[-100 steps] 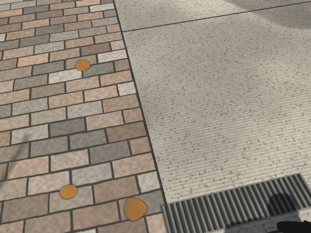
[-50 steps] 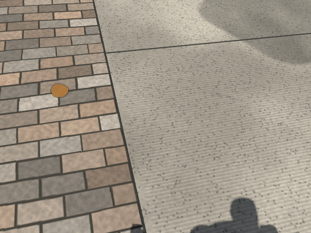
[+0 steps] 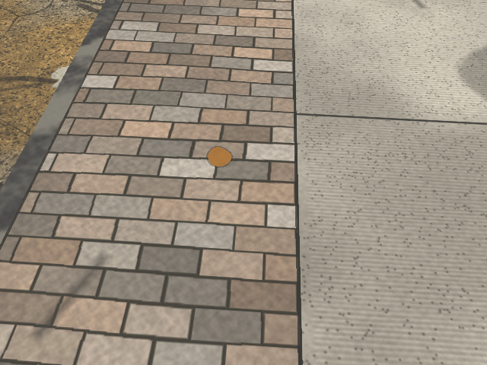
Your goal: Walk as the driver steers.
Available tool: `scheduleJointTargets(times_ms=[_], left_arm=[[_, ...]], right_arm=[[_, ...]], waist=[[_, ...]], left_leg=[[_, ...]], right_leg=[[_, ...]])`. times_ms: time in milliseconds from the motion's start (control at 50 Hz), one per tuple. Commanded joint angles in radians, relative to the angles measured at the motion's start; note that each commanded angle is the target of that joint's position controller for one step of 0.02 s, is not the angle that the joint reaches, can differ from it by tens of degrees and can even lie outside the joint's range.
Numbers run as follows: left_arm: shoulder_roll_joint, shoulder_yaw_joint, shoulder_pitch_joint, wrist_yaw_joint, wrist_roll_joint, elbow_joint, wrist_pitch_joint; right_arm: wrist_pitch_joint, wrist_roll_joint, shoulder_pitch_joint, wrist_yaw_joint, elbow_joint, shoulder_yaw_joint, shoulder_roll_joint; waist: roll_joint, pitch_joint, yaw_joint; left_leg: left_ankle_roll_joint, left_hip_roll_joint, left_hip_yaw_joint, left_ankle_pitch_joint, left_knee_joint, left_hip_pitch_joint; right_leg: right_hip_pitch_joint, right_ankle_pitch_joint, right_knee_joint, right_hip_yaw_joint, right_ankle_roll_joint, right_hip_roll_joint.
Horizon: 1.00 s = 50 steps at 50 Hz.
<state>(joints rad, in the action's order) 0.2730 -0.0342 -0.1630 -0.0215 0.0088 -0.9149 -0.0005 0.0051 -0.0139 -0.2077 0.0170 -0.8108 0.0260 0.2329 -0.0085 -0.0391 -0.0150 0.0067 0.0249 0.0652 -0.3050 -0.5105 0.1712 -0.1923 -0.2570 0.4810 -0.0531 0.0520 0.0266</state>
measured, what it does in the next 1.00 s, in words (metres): walks ahead: left foot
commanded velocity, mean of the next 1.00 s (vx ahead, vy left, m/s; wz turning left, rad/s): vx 0.32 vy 0.00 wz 0.01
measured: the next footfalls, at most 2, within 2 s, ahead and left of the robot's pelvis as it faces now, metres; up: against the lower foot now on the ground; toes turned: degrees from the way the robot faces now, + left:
left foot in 0.84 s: +0.44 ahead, +0.09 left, +0.00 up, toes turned +1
right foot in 1.36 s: +0.74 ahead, -0.16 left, +0.00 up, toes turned -3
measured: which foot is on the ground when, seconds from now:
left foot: down 0.00-0.36, up 0.38-0.82, down 0.84-1.00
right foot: down 0.00-0.86, up 0.88-1.00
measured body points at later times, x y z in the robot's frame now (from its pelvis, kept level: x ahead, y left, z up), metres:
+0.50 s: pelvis +0.08 -0.04 +0.01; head +0.08 -0.07 +0.46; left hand +0.07 +0.23 -0.12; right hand +0.17 -0.32 -0.13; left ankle +0.04 +0.11 -0.66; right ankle +0.03 -0.13 -0.74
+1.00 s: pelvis +0.35 +0.00 +0.00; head +0.37 +0.01 +0.45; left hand +0.40 +0.28 -0.13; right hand +0.46 -0.26 -0.12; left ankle +0.40 +0.09 -0.74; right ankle +0.28 -0.14 -0.65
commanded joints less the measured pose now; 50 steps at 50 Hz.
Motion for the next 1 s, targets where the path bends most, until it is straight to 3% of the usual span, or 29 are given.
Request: scheduleJointTargets(times_ms=[20,120,160,180,220,240,280,320,340,360,380,400,420,440,480,520,620,680,740,780,820,840,860,880,900,920,940,960,1000], left_arm=[[0.105,-0.023,0.008,-0.008,-0.002,0.016,-0.008],[0.110,-0.023,-0.003,-0.014,-0.004,-0.032,-0.006],[0.098,-0.021,-0.016,-0.017,-0.011,-0.053,-0.004],[0.094,-0.020,-0.002,-0.017,-0.016,-0.049,-0.007],[0.086,-0.017,0.047,-0.010,-0.026,-0.018,-0.031],[0.089,-0.018,0.061,-0.003,-0.033,-0.007,-0.047],[0.092,-0.020,0.040,0.016,-0.045,-0.010,-0.076],[0.084,-0.024,-0.068,0.031,-0.043,-0.061,-0.096],[0.088,-0.033,-0.161,0.034,-0.035,-0.111,-0.097],[0.110,-0.042,-0.258,0.034,-0.026,-0.146,-0.096],[0.204,-0.060,-0.359,0.032,-0.025,-0.154,-0.096],[0.234,-0.058,-0.352,0.044,-0.009,-0.150,-0.107],[0.179,-0.041,-0.258,0.043,-0.014,-0.120,-0.118],[0.136,-0.030,-0.210,0.042,-0.018,-0.098,-0.122],[0.112,-0.019,-0.191,0.044,-0.017,-0.085,-0.119],[0.082,-0.006,-0.241,0.039,-0.011,-0.097,-0.107],[0.126,-0.007,-0.269,0.012,-0.006,-0.092,-0.087],[0.134,-0.009,-0.316,0.007,-0.014,-0.104,-0.085],[0.138,-0.017,-0.327,0.004,-0.025,-0.112,-0.080],[0.159,-0.028,-0.303,0.003,-0.022,-0.101,-0.073],[0.169,-0.034,-0.276,0.002,-0.011,-0.088,-0.055],[0.152,-0.024,-0.268,0.002,-0.001,-0.070,-0.051],[0.013,0.014,-0.399,0.017,0.002,-0.052,-0.068],[0.028,0.014,-0.382,0.025,-0.018,-0.071,-0.097],[0.130,-0.016,-0.260,0.031,-0.051,-0.023,-0.118],[0.144,-0.020,-0.184,0.027,-0.061,0.001,-0.127],[0.130,-0.023,-0.154,0.020,-0.051,0.006,-0.126],[0.113,-0.028,-0.175,0.015,-0.038,0.001,-0.115],[0.063,-0.022,-0.212,0.013,-0.028,-0.005,-0.090]], right_arm=[[-0.017,0.002,0.002,0.004,0.034,0.029,0.134],[-0.020,0.004,-0.004,0.003,-0.004,0.025,0.129],[-0.013,0.011,-0.029,0.008,-0.026,0.031,0.145],[-0.009,0.017,-0.043,0.010,-0.030,0.041,0.174],[-0.014,0.024,-0.084,0.011,-0.039,0.054,0.218],[-0.024,0.027,-0.091,0.013,-0.042,0.056,0.220],[-0.040,0.031,-0.065,0.013,-0.036,0.054,0.200],[-0.038,0.049,0.019,0.009,-0.013,0.054,0.196],[-0.037,0.044,0.038,0.008,-0.005,0.050,0.181],[-0.041,0.033,0.052,0.005,0.006,0.035,0.131],[-0.052,0.021,0.066,0.005,0.040,0.016,0.065],[-0.067,0.049,0.059,0.010,0.060,0.033,0.113],[-0.080,0.067,0.031,0.006,0.045,0.040,0.148],[-0.092,0.065,0.018,-0.003,0.029,0.043,0.155],[-0.103,0.041,0.052,-0.011,0.025,0.052,0.159],[-0.101,0.032,0.072,-0.026,0.029,0.050,0.128],[-0.094,0.034,0.234,-0.038,0.093,0.025,0.064],[-0.097,0.041,0.320,-0.049,0.123,0.018,0.066],[-0.104,0.045,0.358,-0.063,0.147,0.019,0.087],[-0.108,0.042,0.311,-0.067,0.142,0.033,0.124],[-0.102,0.042,0.081,-0.054,0.077,0.069,0.188],[-0.095,0.039,-0.103,-0.042,0.028,0.086,0.225],[-0.091,0.013,-0.231,-0.039,-0.004,0.108,0.318],[-0.089,0.020,-0.225,-0.043,-0.018,0.082,0.236],[-0.094,0.028,-0.123,-0.043,-0.011,0.064,0.188],[-0.099,0.026,-0.032,-0.044,0.004,0.055,0.161],[-0.106,0.018,0.023,-0.050,0.007,0.047,0.134],[-0.114,0.008,0.053,-0.053,0.007,0.041,0.112],[-0.120,0.011,0.059,-0.058,-0.009,0.039,0.108]], waist=[[0.040,0.013,0.002],[0.025,0.022,0.003],[0.055,0.031,0.013],[0.096,0.003,0.027],[0.195,-0.077,0.055],[0.209,-0.113,0.057],[0.203,-0.123,0.032],[0.157,-0.080,-0.039],[0.125,-0.042,-0.075],[0.028,-0.004,-0.105],[-0.236,0.039,-0.124],[-0.268,0.008,-0.104],[-0.155,-0.074,-0.060],[-0.120,-0.099,-0.043],[-0.085,-0.086,-0.036],[-0.097,-0.047,-0.044],[-0.069,-0.075,-0.070],[-0.077,-0.109,-0.088],[-0.078,-0.119,-0.064],[-0.093,-0.061,-0.012],[-0.113,0.103,0.114],[-0.092,0.221,0.191],[0.159,0.404,0.140],[0.213,0.458,0.144],[0.175,0.248,0.126],[0.100,0.132,0.092],[0.041,0.062,0.057],[0.061,0.046,0.017],[0.077,0.036,-0.017]], left_leg=[[0.027,-0.074,0.080,0.174,0.125,0.044],[0.028,-0.064,0.066,0.198,0.124,0.031],[0.051,-0.057,0.078,-0.085,0.160,0.024],[0.084,-0.087,0.135,-0.291,0.202,0.036],[0.177,-0.231,0.350,-0.528,0.324,0.053],[0.212,-0.282,0.424,-0.521,0.357,0.075],[0.221,-0.306,0.419,-0.406,0.348,0.032],[0.166,-0.231,0.273,-0.270,0.291,0.118],[0.135,-0.169,0.193,-0.198,0.216,0.191],[0.092,-0.097,0.095,-0.110,0.036,0.274],[0.014,0.020,-0.051,-0.146,-0.295,0.433],[0.012,0.042,0.010,-0.293,-0.498,0.553],[0.030,-0.032,0.062,-0.218,-0.595,0.625],[0.046,-0.070,0.049,-0.110,-0.606,0.644],[0.048,-0.119,0.014,0.038,-0.547,0.642],[0.028,-0.125,-0.030,0.115,-0.495,0.598],[-0.022,-0.096,-0.095,0.276,-0.211,0.523],[-0.014,-0.069,-0.115,0.358,-0.081,0.451],[0.024,-0.064,-0.093,0.347,-0.012,0.442],[0.059,-0.036,-0.101,0.295,0.001,0.356],[0.111,0.023,-0.143,0.261,-0.002,0.058],[0.156,-0.060,-0.055,0.253,-0.035,-0.243],[0.327,-0.342,0.424,0.027,0.006,-0.656],[0.356,-0.419,0.717,-0.108,0.206,-0.644],[0.294,-0.376,0.584,-0.141,0.246,-0.475],[0.264,-0.341,0.437,-0.060,0.279,-0.299],[0.245,-0.300,0.325,0.055,0.312,-0.155],[0.227,-0.259,0.241,0.131,0.338,-0.065],[0.236,-0.233,0.169,0.178,0.386,0.031]], right_leg=[[0.022,0.141,-0.046,-0.002,-0.006,0.010],[0.030,0.155,-0.051,-0.001,-0.003,0.011],[-0.001,-0.036,0.001,0.054,-0.009,-0.036],[-0.065,-0.144,0.068,0.087,-0.015,-0.063],[-0.213,-0.202,0.217,0.092,-0.039,-0.052],[-0.250,-0.206,0.270,0.058,-0.061,-0.020],[-0.289,-0.255,0.261,0.033,-0.105,0.022],[-0.050,-0.097,0.038,0.082,-0.130,-0.001],[0.122,0.021,-0.021,0.102,-0.115,-0.039],[0.251,-0.005,-0.071,-0.013,-0.120,0.024],[0.359,-0.194,-0.248,-0.390,-0.212,0.239],[0.326,-0.328,-0.341,-0.673,-0.326,0.366],[0.289,-0.369,-0.340,-0.609,-0.326,0.359],[0.280,-0.321,-0.338,-0.490,-0.286,0.304],[0.292,-0.084,-0.343,-0.325,-0.228,0.243],[0.296,0.154,-0.337,-0.201,-0.213,0.194],[0.194,0.334,-0.376,-0.063,-0.219,0.152],[0.166,0.314,-0.405,-0.038,-0.226,0.165],[0.249,0.399,-0.370,-0.027,-0.219,0.211],[0.312,0.652,-0.279,-0.014,-0.199,0.230],[0.302,0.969,-0.003,0.025,-0.167,0.195],[0.118,0.829,0.238,0.032,-0.143,0.162],[-0.294,0.277,0.664,0.059,-0.079,-0.015],[-0.417,-0.292,0.837,-0.078,-0.087,-0.084],[-0.510,-0.252,0.894,-0.084,-0.108,-0.019],[-0.499,-0.156,0.855,-0.053,-0.118,0.037],[-0.463,-0.087,0.788,-0.033,-0.113,0.075],[-0.395,-0.039,0.738,-0.038,-0.109,0.109],[-0.331,-0.020,0.686,-0.029,-0.092,0.127]])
